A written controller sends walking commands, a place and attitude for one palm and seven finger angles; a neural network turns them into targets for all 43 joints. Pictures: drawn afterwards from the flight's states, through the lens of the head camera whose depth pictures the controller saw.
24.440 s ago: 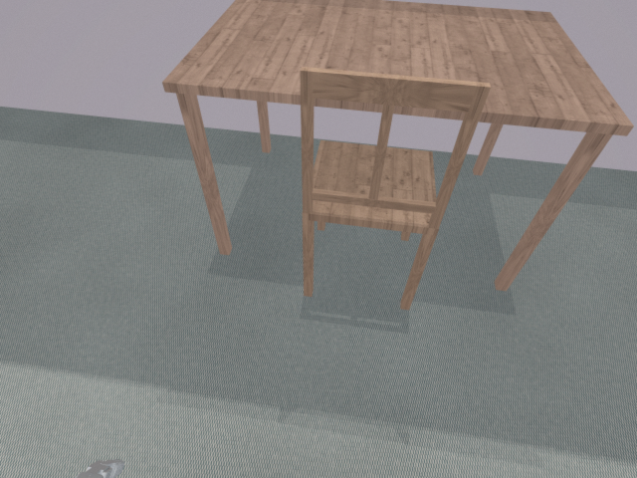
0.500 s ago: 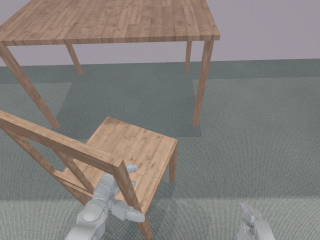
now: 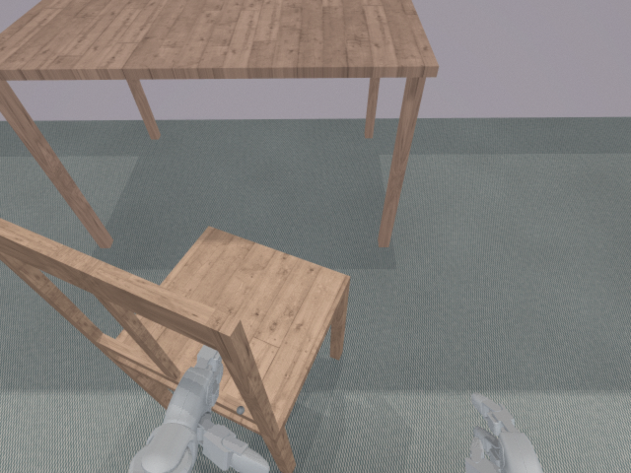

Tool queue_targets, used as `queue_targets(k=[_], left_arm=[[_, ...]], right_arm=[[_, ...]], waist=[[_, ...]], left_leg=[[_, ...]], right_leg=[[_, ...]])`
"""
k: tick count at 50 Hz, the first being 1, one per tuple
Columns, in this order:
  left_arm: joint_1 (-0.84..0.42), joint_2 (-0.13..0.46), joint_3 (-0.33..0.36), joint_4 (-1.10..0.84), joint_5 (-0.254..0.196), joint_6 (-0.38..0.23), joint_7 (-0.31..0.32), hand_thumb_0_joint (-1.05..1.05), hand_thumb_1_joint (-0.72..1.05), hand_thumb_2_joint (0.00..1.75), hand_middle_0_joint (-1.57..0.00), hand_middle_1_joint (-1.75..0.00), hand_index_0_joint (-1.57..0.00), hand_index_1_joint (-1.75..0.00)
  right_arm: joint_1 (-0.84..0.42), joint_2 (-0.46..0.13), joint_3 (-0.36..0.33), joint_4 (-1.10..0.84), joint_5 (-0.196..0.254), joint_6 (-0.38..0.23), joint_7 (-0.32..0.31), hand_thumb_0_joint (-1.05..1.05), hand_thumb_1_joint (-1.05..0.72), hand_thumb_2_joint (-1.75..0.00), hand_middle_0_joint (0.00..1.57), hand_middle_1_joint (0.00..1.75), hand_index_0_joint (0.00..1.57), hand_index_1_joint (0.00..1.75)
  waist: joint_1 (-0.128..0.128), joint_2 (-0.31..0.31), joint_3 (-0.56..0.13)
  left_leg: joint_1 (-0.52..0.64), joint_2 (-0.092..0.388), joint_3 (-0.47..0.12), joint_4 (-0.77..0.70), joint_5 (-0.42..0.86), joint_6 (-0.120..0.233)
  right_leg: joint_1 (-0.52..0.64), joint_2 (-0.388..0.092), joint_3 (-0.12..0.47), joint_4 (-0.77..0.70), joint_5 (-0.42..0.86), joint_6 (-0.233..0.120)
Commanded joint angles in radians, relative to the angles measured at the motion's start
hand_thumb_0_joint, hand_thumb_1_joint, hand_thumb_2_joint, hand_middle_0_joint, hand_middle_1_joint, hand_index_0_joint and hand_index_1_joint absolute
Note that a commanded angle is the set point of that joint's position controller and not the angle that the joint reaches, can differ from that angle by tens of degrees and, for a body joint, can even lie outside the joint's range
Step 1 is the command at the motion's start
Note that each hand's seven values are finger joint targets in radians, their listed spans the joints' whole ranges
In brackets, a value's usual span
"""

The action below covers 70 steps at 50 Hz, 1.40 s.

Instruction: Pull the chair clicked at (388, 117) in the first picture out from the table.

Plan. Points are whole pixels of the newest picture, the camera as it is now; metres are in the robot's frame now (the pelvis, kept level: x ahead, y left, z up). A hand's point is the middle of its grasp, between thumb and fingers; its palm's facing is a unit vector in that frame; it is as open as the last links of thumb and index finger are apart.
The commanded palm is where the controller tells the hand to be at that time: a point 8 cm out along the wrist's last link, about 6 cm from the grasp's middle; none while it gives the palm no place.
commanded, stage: draw the fingers out of the gap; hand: left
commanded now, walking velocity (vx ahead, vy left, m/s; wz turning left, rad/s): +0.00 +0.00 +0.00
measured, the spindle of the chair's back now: (144, 339) +0.32 +0.26 -0.06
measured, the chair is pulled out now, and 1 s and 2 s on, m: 0.57 0.57 0.57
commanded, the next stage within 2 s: draw the hand back to the body in 0.60 s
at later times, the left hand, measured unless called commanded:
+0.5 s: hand out of the picture +0.14 +0.11 -0.02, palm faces -0.11 -0.99 -0.07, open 17.5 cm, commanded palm +0.11 +0.16 -0.01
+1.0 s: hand out of the picture +0.13 +0.13 +0.05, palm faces -0.01 -1.00 -0.02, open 17.5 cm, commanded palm +0.09 +0.19 +0.05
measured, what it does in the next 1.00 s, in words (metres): stands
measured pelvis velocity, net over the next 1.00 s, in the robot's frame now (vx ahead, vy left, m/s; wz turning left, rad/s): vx -0.03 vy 0.02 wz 0.00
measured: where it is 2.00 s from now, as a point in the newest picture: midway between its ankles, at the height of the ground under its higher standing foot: outside the picture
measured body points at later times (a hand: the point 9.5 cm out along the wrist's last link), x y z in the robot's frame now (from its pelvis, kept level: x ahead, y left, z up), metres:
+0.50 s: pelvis +0.00 +0.01 -0.01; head +0.02 +0.01 +0.44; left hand +0.14 +0.16 -0.01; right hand +0.18 -0.22 -0.07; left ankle -0.03 +0.12 -0.69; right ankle +0.00 -0.11 -0.69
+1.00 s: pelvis -0.03 +0.02 -0.04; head +0.01 +0.02 +0.40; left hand +0.13 +0.19 +0.06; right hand +0.17 -0.20 -0.10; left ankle -0.03 +0.12 -0.69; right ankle +0.00 -0.11 -0.69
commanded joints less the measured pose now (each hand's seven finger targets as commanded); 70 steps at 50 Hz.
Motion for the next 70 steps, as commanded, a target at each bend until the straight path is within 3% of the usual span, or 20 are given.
queue_targets(k=[1,4,11,15,24,28,36,37,38,41,44,47,49,53,57,61,62,64,68,70], left_arm=[[0.045,0.041,-0.003,-0.295,0.001,-0.073,0.001,0.00,-0.55,0.20,0.00,0.00,0.00,0.00],[0.071,0.044,-0.018,-0.348,0.007,-0.077,0.007,0.00,-0.55,0.20,0.00,0.00,0.00,0.00],[0.195,0.054,-0.025,-0.411,0.030,-0.086,0.005,0.00,-0.55,0.20,0.00,0.00,0.00,0.00],[0.313,0.052,-0.021,-0.441,0.035,-0.079,0.007,0.00,-0.55,0.20,0.00,0.00,0.00,0.00],[0.422,0.040,-0.064,-0.531,0.051,-0.083,-0.006,0.00,-0.55,0.20,0.00,0.00,0.00,0.00],[0.516,0.049,-0.061,-0.564,0.061,-0.093,-0.006,0.00,-0.55,0.20,0.00,0.00,0.00,0.00],[0.596,0.038,-0.092,-0.630,0.076,-0.117,-0.012,0.00,-0.55,0.20,0.00,0.00,0.00,0.00],[0.508,-0.051,-0.059,-0.736,-0.050,-0.251,-0.008,0.00,-0.55,0.20,0.00,0.00,0.00,0.00],[0.538,0.006,-0.024,-0.684,-0.037,-0.308,-0.005,0.00,-0.55,0.20,0.00,0.00,0.00,0.00],[0.567,0.003,-0.009,-0.742,-0.064,-0.439,-0.014,0.00,-0.55,0.20,0.00,0.00,0.00,0.00],[0.554,0.005,-0.004,-0.705,-0.058,-0.553,-0.029,0.00,-0.55,0.20,0.00,0.00,0.00,0.00],[0.566,0.045,0.023,-0.667,-0.039,-0.655,-0.070,0.00,-0.55,0.20,0.00,0.00,0.00,0.00],[0.623,0.063,0.050,-0.659,-0.044,-0.609,-0.092,0.00,-0.55,0.20,0.00,0.00,0.00,0.00],[0.572,0.124,0.158,-0.735,-0.102,-0.492,-0.079,0.00,-0.55,0.20,0.00,0.00,0.00,0.00],[0.510,0.126,0.194,-0.797,-0.155,-0.502,-0.070,0.00,-0.51,0.22,-0.01,-0.01,-0.01,-0.01],[0.474,0.158,0.244,-0.736,-0.180,-0.524,-0.113,0.00,-0.37,0.29,-0.02,-0.04,-0.02,-0.04],[0.561,0.342,0.339,-0.730,-0.032,-0.409,0.016,0.00,-0.33,0.31,-0.03,-0.05,-0.03,-0.05],[0.560,0.227,0.275,-0.773,-0.010,-0.323,0.091,0.00,-0.26,0.34,-0.04,-0.06,-0.04,-0.06],[0.482,0.248,0.282,-0.778,0.009,-0.278,0.143,0.00,-0.12,0.41,-0.06,-0.09,-0.06,-0.09],[0.452,0.260,0.296,-0.771,0.013,-0.275,0.158,0.00,-0.04,0.44,-0.07,-0.10,-0.07,-0.10]], right_arm=[[-0.061,-0.099,-0.046,-0.185,0.005,-0.074,-0.016,0.00,-0.90,-0.90,0.20,0.30,0.20,0.30],[-0.051,-0.100,-0.046,-0.184,0.003,-0.088,-0.021,0.00,-0.90,-0.90,0.20,0.30,0.20,0.30],[-0.055,-0.092,-0.053,-0.198,0.002,-0.099,-0.033,0.00,-0.90,-0.90,0.20,0.30,0.20,0.30],[-0.063,-0.077,-0.056,-0.214,0.004,-0.097,-0.035,0.00,-0.90,-0.90,0.20,0.30,0.20,0.30],[-0.068,-0.070,-0.059,-0.246,0.005,-0.097,-0.041,0.00,-0.90,-0.90,0.20,0.30,0.20,0.30],[-0.069,-0.061,-0.069,-0.257,0.008,-0.096,-0.042,0.00,-0.90,-0.90,0.20,0.30,0.20,0.30],[-0.073,-0.054,-0.072,-0.288,0.009,-0.092,-0.048,0.00,-0.90,-0.90,0.20,0.30,0.20,0.30],[-0.071,-0.040,-0.068,-0.274,0.003,-0.123,-0.046,0.00,-0.90,-0.90,0.20,0.30,0.20,0.30],[-0.071,-0.047,-0.076,-0.237,0.004,-0.139,-0.046,0.00,-0.90,-0.90,0.20,0.30,0.20,0.30],[-0.060,-0.046,-0.081,-0.219,0.007,-0.165,-0.026,0.00,-0.90,-0.90,0.20,0.30,0.20,0.30],[-0.084,-0.042,-0.091,-0.190,0.004,-0.162,-0.002,0.00,-0.90,-0.90,0.20,0.30,0.20,0.30],[-0.122,-0.043,-0.099,-0.187,0.001,-0.146,0.020,0.00,-0.90,-0.90,0.20,0.30,0.20,0.30],[-0.134,-0.046,-0.098,-0.220,0.017,-0.118,0.022,0.00,-0.90,-0.90,0.20,0.30,0.20,0.30],[-0.149,-0.042,-0.086,-0.241,0.038,-0.081,-0.015,0.00,-0.90,-0.90,0.20,0.30,0.20,0.30],[-0.119,-0.034,-0.076,-0.208,0.041,-0.106,-0.036,0.00,-0.90,-0.90,0.20,0.30,0.20,0.30],[-0.115,-0.044,-0.071,-0.155,0.042,-0.150,-0.042,0.00,-0.90,-0.90,0.20,0.30,0.20,0.30],[-0.094,-0.034,-0.079,-0.172,0.022,-0.108,-0.071,0.00,-0.90,-0.90,0.20,0.30,0.20,0.30],[-0.096,-0.016,-0.060,-0.175,0.016,-0.087,-0.080,0.00,-0.90,-0.90,0.20,0.30,0.20,0.30],[-0.121,-0.030,-0.053,-0.154,0.009,-0.073,-0.091,0.00,-0.90,-0.90,0.20,0.30,0.20,0.30],[-0.122,-0.034,-0.048,-0.140,0.006,-0.079,-0.093,0.00,-0.90,-0.90,0.20,0.30,0.20,0.30]], waist=[[0.000,-0.059,-0.162],[-0.012,-0.038,-0.154],[-0.007,-0.056,-0.131],[0.016,-0.052,-0.138],[0.012,-0.035,-0.104],[0.025,-0.044,-0.110],[0.024,-0.036,-0.075],[0.025,-0.094,-0.045],[0.035,-0.085,-0.067],[0.055,0.050,-0.136],[0.045,-0.013,-0.097],[0.060,-0.011,-0.098],[0.074,0.014,-0.119],[0.080,-0.047,-0.125],[0.059,-0.051,-0.108],[0.049,-0.037,-0.078],[0.127,0.010,-0.132],[0.090,0.057,-0.049],[0.080,-0.018,0.000],[0.080,-0.001,0.024]], left_leg=[[0.044,0.006,0.016,-0.096,0.347,0.029],[0.050,0.006,0.006,-0.082,0.354,0.028],[0.016,-0.001,0.002,-0.063,0.307,0.030],[0.005,-0.001,0.002,-0.061,0.310,0.028],[-0.022,0.000,-0.007,-0.046,0.295,0.027],[-0.032,0.003,-0.010,-0.037,0.308,0.024],[-0.072,-0.001,-0.011,-0.030,0.197,0.026],[-0.108,-0.013,-0.013,0.010,0.206,0.015],[-0.111,-0.008,-0.012,0.023,0.212,0.013],[-0.071,-0.005,-0.009,0.029,0.252,-0.011],[-0.130,0.007,-0.016,0.055,0.216,-0.010],[-0.191,0.014,-0.016,0.079,0.160,-0.004],[-0.168,0.014,-0.006,0.042,0.116,0.003],[-0.156,0.013,-0.017,-0.010,0.066,0.015],[-0.098,0.013,-0.010,-0.018,0.128,0.021],[-0.055,0.016,-0.013,-0.043,0.165,0.019],[-0.015,0.046,-0.010,-0.122,0.166,0.011],[0.013,0.035,0.003,-0.147,0.171,0.010],[0.097,0.042,-0.001,-0.196,0.222,0.017],[0.145,0.040,0.003,-0.230,0.224,0.018]], right_leg=[[0.161,-0.015,-0.014,-0.112,0.322,0.000],[0.129,-0.012,-0.022,-0.101,0.309,0.000],[0.091,-0.010,-0.026,-0.086,0.253,0.000],[0.100,-0.010,-0.029,-0.076,0.246,-0.005],[0.053,-0.006,-0.035,-0.052,0.209,-0.008],[0.039,-0.001,-0.039,-0.036,0.199,-0.011],[-0.013,0.002,-0.039,-0.029,0.091,-0.012],[-0.059,0.017,-0.073,-0.003,0.104,-0.012],[-0.064,0.018,-0.061,0.011,0.108,-0.017],[-0.074,0.015,-0.061,0.051,0.102,-0.022],[-0.118,0.020,-0.061,0.078,0.076,-0.020],[-0.144,0.013,-0.050,0.115,0.032,-0.024],[-0.093,0.012,-0.040,0.082,0.004,-0.023],[-0.009,0.017,-0.038,0.016,-0.036,-0.016],[0.020,0.019,-0.038,-0.035,0.031,-0.005],[0.052,0.015,-0.038,-0.076,0.072,-0.004],[0.160,-0.016,0.032,-0.112,0.074,-0.030],[0.178,-0.022,0.009,-0.148,0.089,-0.024],[0.225,-0.021,-0.001,-0.216,0.143,-0.017],[0.246,-0.023,0.000,-0.252,0.148,-0.015]])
